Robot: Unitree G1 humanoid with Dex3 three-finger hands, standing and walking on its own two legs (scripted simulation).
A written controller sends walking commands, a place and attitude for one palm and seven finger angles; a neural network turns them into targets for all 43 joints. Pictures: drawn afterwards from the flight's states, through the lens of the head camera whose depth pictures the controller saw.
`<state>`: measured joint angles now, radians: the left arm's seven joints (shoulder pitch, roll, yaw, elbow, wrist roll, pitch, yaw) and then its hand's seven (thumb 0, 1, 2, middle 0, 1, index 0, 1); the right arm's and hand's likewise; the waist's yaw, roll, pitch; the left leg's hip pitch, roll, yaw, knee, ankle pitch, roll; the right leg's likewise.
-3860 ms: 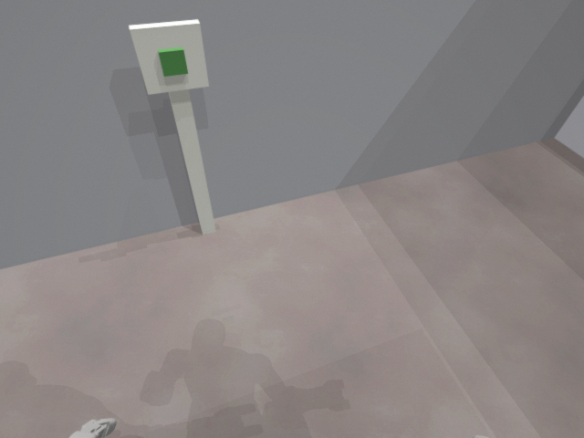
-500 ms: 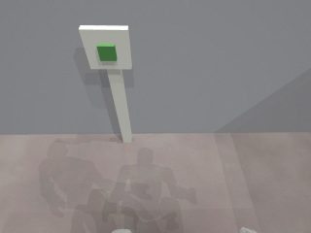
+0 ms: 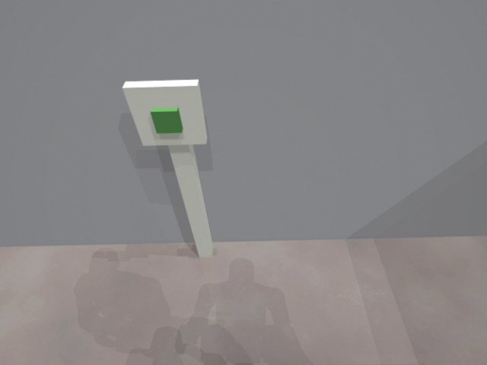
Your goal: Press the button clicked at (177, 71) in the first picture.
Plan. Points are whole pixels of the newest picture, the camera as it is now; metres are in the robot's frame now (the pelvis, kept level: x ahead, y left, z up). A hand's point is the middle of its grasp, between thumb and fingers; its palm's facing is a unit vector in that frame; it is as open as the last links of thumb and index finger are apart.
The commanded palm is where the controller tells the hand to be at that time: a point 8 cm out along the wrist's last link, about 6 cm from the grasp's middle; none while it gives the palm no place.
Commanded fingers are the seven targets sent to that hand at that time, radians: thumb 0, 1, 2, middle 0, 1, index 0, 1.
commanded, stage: take the last steps up to it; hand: left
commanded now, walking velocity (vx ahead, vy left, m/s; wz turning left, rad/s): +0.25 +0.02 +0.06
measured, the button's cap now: (167, 119) +0.67 +0.23 +0.03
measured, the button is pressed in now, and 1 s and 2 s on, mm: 0 0 0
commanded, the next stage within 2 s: come to a stop and stand still in 0.30 s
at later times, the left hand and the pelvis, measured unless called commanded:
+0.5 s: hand out of the picture +0.08 +0.22 -0.18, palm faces +0.08 -0.99 -0.13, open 7.4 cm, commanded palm none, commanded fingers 0.00 0.90 0.90 -0.20 -0.30 -0.20 -0.30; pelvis +0.15 +0.06 +0.00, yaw -1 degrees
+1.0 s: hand (163, 326) +0.23 +0.18 -0.15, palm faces -0.02 -0.96 -0.27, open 7.3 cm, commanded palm none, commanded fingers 0.00 0.90 0.90 -0.20 -0.30 -0.20 -0.30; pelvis +0.15 +0.00 +0.01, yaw -1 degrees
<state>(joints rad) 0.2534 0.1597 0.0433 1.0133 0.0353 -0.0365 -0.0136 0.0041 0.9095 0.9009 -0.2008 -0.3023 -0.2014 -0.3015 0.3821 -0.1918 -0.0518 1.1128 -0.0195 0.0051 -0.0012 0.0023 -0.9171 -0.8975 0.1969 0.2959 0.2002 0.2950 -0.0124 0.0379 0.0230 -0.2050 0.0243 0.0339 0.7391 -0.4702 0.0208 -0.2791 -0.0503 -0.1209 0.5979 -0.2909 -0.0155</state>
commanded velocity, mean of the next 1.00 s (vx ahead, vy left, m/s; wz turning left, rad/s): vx -0.02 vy -0.03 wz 0.01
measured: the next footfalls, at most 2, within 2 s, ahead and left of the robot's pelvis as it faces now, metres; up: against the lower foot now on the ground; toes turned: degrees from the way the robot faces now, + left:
left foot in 0.38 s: +0.23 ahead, +0.16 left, +0.00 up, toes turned +9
right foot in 0.88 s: +0.19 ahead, -0.11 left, +0.00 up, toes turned -5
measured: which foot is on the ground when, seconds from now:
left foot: up 0.00-0.36, down 0.38-0.88, up 0.90-1.00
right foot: down 0.00-0.38, up 0.40-0.86, down 0.88-1.00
